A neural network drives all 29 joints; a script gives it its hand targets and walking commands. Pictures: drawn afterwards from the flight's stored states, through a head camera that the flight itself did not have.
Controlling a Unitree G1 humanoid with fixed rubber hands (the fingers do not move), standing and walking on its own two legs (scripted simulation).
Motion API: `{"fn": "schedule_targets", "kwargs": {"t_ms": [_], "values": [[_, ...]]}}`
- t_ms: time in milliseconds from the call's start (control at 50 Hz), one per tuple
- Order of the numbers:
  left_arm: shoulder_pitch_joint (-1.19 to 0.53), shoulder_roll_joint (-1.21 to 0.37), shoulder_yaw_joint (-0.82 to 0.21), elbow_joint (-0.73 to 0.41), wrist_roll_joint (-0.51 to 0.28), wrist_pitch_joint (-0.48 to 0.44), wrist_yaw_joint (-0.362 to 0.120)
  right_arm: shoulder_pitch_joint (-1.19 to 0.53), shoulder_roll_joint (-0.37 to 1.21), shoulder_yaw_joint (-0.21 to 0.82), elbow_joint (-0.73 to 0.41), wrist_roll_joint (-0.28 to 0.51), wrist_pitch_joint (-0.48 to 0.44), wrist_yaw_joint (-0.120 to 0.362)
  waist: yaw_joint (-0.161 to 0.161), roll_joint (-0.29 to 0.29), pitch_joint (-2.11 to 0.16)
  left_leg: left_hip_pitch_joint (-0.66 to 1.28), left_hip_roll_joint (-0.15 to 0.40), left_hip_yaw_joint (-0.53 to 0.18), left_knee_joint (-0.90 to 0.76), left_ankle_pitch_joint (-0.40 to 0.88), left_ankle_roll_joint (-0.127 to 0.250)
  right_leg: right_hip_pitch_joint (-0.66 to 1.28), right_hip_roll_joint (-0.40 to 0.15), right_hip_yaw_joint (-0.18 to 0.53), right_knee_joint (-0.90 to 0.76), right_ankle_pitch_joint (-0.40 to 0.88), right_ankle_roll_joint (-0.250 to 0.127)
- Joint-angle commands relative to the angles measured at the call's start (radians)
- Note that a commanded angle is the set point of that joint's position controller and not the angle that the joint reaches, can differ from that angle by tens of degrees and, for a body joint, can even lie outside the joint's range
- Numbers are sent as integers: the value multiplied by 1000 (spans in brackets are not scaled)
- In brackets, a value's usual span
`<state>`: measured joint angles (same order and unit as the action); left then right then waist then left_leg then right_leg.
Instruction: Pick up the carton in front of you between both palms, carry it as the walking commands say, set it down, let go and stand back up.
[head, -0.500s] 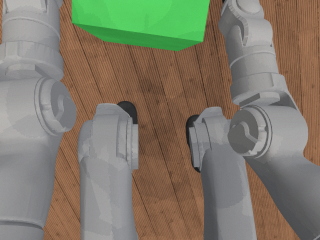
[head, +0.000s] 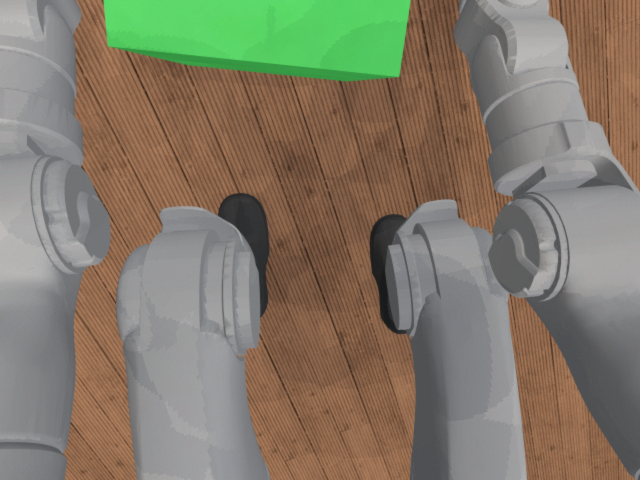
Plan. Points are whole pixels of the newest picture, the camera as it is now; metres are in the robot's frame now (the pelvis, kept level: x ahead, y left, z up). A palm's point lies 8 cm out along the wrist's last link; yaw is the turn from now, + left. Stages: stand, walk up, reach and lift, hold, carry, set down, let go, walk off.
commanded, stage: set down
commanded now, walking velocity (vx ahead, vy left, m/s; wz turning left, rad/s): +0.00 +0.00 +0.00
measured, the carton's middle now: out of the picture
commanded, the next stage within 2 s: let go in 1.14 s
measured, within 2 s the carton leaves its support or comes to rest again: neither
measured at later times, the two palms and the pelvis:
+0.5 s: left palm out of the picture +0.55 +0.29 -0.04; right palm out of the picture +0.55 -0.08 -0.04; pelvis +0.00 +0.00 +0.08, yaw +1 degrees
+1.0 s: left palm out of the picture +0.55 +0.31 +0.10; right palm out of the picture +0.55 -0.09 +0.11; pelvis +0.03 +0.01 +0.21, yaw +3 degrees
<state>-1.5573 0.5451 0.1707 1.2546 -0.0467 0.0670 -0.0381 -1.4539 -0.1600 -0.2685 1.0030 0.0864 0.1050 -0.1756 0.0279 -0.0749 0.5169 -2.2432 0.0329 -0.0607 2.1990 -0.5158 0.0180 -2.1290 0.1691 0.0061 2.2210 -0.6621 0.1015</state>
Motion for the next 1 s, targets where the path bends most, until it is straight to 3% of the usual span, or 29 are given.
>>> {"fn": "schedule_targets", "kwargs": {"t_ms": [0, 120, 280, 380, 480, 740, 980], "values": [[-360, 190, -71, -140, -110, -51, 12, -254, -109, 98, -125, 101, -32, -14, 52, 108, -1322, 843, -14, 4, -110, 451, -1, 316, -49, -106, -153, 366, -17], [-322, 208, -117, -116, -164, -15, -29, -245, -124, 118, -191, 130, -2, -34, 27, 114, -1404, 880, -5, 27, -128, 388, 4, 385, -52, -119, -197, 320, -25], [-307, 213, -61, -250, -81, 67, -24, -182, -92, 42, -324, 66, 77, -87, 17, 184, -1591, 1012, -39, 85, -258, 379, -3, 468, -20, -136, -336, 295, -38], [-217, 128, -12, -202, -11, 85, -43, -96, -55, -31, -252, -13, 89, -63, -10, 180, -1368, 878, -43, 68, -369, 292, -5, 361, -29, -125, -427, 234, -37], [-184, 94, 25, -209, 35, 79, -50, -69, -35, -65, -250, -52, 80, -39, -23, 182, -1365, 892, -51, 59, -456, 290, -7, 337, -34, -125, -501, 242, -30], [-130, 111, 43, -387, 50, 130, -58, 8, -39, -51, -441, -32, 118, -32, -26, 221, -1661, 1279, -77, 63, -678, 472, -22, 472, -27, -149, -727, 317, -24], [-10, 53, 92, -379, 96, 125, -84, 155, 1, -75, -443, -80, 110, -2, -46, 216, -1570, 1420, -82, 53, -911, 561, -28, 594, -45, -118, -983, 391, -14]]}}
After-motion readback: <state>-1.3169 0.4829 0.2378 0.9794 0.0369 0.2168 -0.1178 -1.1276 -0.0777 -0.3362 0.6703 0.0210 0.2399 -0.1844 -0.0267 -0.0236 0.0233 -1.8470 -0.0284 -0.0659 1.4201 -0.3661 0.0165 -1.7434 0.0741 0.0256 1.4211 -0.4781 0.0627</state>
